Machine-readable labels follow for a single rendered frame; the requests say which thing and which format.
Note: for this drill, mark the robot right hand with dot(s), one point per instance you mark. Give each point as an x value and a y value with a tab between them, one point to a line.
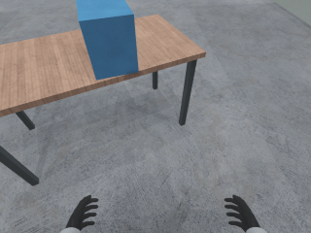
245	213

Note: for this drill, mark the table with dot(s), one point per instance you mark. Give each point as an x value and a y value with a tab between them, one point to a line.
42	70

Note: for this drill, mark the carton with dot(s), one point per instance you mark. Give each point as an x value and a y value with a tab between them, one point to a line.
108	28

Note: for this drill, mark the robot left hand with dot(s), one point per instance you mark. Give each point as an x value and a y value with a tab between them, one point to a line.
78	216

